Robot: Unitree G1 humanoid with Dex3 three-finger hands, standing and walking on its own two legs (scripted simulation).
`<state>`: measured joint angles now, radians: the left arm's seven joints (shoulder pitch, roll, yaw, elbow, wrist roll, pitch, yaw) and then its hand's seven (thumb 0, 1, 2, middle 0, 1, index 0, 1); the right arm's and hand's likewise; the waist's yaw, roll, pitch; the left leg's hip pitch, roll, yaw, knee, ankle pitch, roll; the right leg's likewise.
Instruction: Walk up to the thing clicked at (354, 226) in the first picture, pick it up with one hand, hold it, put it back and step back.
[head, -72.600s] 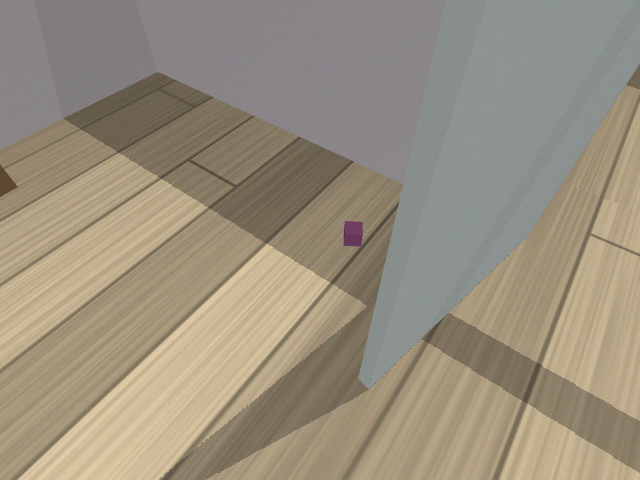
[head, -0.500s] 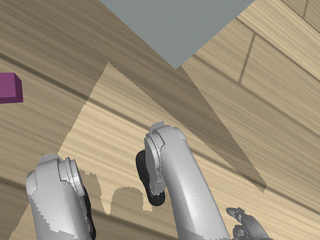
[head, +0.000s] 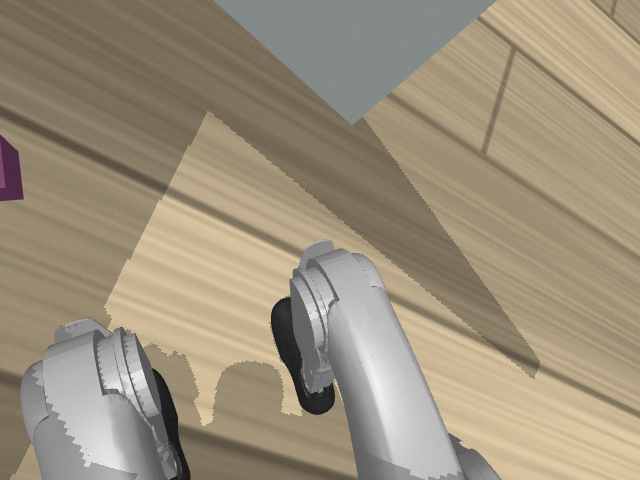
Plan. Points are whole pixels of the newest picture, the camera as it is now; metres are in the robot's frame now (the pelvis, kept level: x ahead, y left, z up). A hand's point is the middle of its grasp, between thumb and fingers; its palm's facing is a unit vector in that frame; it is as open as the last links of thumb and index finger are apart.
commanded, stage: home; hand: left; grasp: from above
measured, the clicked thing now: out of the picture +0.53 +0.28 -0.30
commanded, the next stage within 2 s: none
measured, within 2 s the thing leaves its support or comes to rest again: neither
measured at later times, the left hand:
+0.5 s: hand out of the picture +0.38 +0.28 +0.04, palm faces -0.33 -0.52 -0.78, open 9.1 cm
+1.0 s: hand out of the picture +0.27 +0.20 +0.23, palm faces +0.08 -0.94 -0.35, open 7.4 cm
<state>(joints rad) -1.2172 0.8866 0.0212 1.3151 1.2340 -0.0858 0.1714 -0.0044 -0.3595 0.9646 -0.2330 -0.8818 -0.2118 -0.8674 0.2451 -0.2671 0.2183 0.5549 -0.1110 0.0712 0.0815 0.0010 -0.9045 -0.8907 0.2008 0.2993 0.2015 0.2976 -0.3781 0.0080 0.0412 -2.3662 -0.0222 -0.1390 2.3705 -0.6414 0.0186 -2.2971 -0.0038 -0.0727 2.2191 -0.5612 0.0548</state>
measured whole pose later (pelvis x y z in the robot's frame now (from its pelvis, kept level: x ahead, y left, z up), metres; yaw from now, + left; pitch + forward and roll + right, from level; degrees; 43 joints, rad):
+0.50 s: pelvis +0.01 +0.00 +0.14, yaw +6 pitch +33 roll -6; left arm -0.50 0.53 -0.03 0.64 0.64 0.04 -0.01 0.00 0.53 0.87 -0.22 -0.41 -0.22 -0.41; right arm 0.12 -0.29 -0.01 0.57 0.01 0.09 0.04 0.01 -0.90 -0.89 0.20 0.30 0.20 0.30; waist -0.10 0.04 -0.19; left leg -1.88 -0.02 -0.08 1.93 -0.64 0.02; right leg -1.84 -0.03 -0.03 1.84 -0.58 0.05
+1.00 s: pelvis +0.05 -0.01 +0.32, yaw +9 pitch +19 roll -3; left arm 0.14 0.27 0.00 0.21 0.06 0.31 0.10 0.01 0.89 0.90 -0.21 -0.30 -0.21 -0.30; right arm 0.21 -0.22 0.03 0.57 0.05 -0.10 -0.12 0.01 -0.90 -0.89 0.20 0.30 0.20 0.30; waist -0.09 0.04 -0.17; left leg -1.09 0.02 -0.07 1.31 -0.55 -0.01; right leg -1.07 -0.01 -0.04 1.24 -0.50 0.01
